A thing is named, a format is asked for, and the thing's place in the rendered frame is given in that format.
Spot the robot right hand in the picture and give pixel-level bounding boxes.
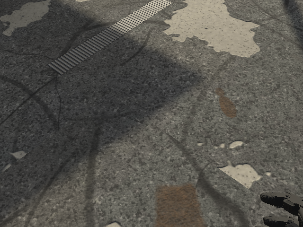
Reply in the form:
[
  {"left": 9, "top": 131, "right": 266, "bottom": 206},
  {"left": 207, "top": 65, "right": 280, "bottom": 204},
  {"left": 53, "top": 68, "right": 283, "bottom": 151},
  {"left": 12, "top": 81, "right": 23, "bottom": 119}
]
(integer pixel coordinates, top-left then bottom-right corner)
[{"left": 255, "top": 191, "right": 303, "bottom": 227}]

